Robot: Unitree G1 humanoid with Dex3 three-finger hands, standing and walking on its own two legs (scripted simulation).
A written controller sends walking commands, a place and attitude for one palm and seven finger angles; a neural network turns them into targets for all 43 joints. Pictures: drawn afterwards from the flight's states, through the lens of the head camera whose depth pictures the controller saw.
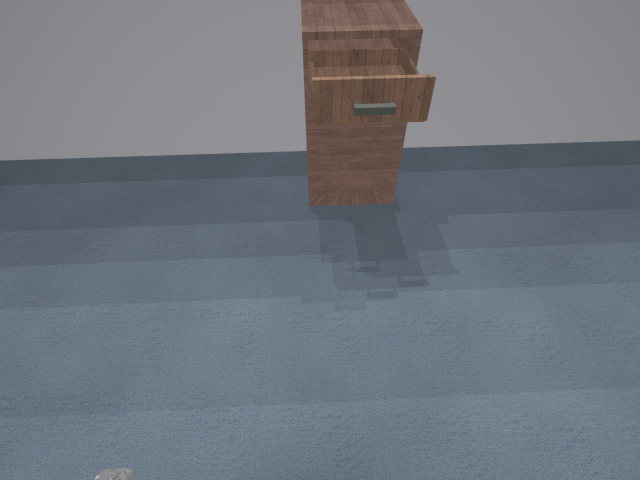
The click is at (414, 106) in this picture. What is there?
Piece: drawer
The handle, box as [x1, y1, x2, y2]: [353, 99, 395, 115]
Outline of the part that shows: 395,104 391,101 391,99 388,99 387,103 358,104 356,100 353,100 353,111 354,115 394,114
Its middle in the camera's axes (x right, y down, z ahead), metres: +0.16 -0.39 +1.15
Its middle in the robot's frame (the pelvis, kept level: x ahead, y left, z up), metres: +1.13 -0.09 -0.09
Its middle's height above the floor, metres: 0.68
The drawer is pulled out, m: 0.30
